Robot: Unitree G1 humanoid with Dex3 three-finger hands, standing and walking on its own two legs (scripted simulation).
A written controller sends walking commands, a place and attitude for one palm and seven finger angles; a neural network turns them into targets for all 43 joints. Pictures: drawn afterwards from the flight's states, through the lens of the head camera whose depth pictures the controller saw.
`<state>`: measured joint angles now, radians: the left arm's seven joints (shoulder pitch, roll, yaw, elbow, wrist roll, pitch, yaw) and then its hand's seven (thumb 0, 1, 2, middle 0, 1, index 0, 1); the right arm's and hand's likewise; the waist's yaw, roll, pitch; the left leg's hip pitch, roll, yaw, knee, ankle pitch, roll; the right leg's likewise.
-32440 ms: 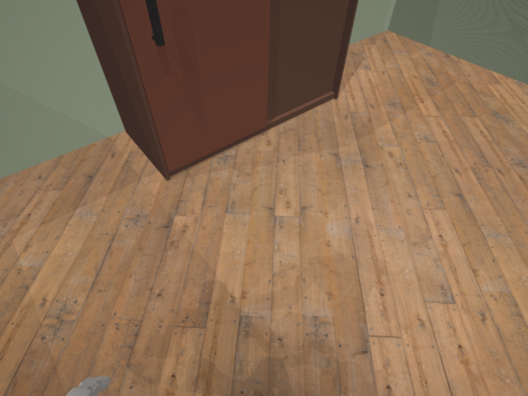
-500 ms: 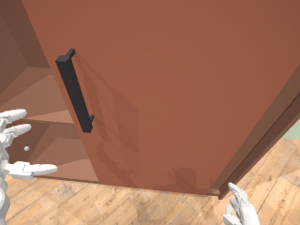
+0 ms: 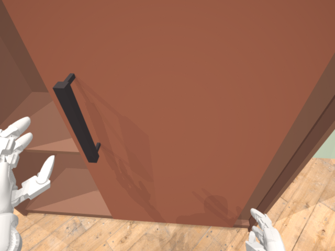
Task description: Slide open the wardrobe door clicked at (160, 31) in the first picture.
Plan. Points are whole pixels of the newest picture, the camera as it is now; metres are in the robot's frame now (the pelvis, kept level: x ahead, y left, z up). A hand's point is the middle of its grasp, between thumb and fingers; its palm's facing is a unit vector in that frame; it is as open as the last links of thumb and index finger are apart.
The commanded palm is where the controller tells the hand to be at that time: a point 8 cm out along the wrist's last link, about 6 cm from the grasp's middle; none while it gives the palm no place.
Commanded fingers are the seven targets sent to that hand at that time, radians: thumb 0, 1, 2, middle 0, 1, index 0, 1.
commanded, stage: draw the hand back to the body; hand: left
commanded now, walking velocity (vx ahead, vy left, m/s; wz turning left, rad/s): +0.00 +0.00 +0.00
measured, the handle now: (83, 122) +0.40 +0.30 +0.08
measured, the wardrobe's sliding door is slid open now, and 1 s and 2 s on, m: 0.55 0.55 0.55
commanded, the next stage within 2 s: step back with the hand held close in 0.42 s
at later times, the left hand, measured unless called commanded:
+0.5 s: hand (48, 180) +0.18 +0.24 +0.16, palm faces +0.49 -0.80 -0.36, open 7.4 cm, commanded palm +0.13 +0.28 +0.17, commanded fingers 0.00 0.90 0.90 -0.20 -0.30 -0.20 -0.30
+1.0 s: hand (9, 194) +0.15 +0.30 +0.16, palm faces +0.47 -0.75 -0.47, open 7.4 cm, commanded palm +0.09 +0.32 +0.17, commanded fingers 0.00 0.90 0.90 -0.20 -0.30 -0.20 -0.30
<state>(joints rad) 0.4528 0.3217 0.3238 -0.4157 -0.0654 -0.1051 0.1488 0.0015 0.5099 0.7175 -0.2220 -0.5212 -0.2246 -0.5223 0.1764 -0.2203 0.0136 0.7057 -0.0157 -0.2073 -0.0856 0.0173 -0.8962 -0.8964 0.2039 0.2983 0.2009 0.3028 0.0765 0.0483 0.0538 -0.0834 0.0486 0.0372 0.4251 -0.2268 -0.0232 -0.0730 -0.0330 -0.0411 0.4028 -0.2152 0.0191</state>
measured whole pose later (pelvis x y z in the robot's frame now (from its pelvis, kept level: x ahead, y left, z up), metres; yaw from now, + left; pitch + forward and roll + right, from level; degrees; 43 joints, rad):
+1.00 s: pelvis -0.06 +0.03 -0.02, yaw -1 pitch -1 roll +0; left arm 0.52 0.41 0.44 -0.47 -0.04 -0.18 0.17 0.01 0.89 0.90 -0.21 -0.30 -0.22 -0.30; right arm 0.20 -0.20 0.02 0.57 0.00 -0.08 -0.10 0.02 -0.90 -0.90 0.20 0.30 0.20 0.30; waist 0.03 0.00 0.04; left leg -0.34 0.02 0.07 0.58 -0.21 0.02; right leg -0.33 -0.04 0.02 0.59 -0.24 0.04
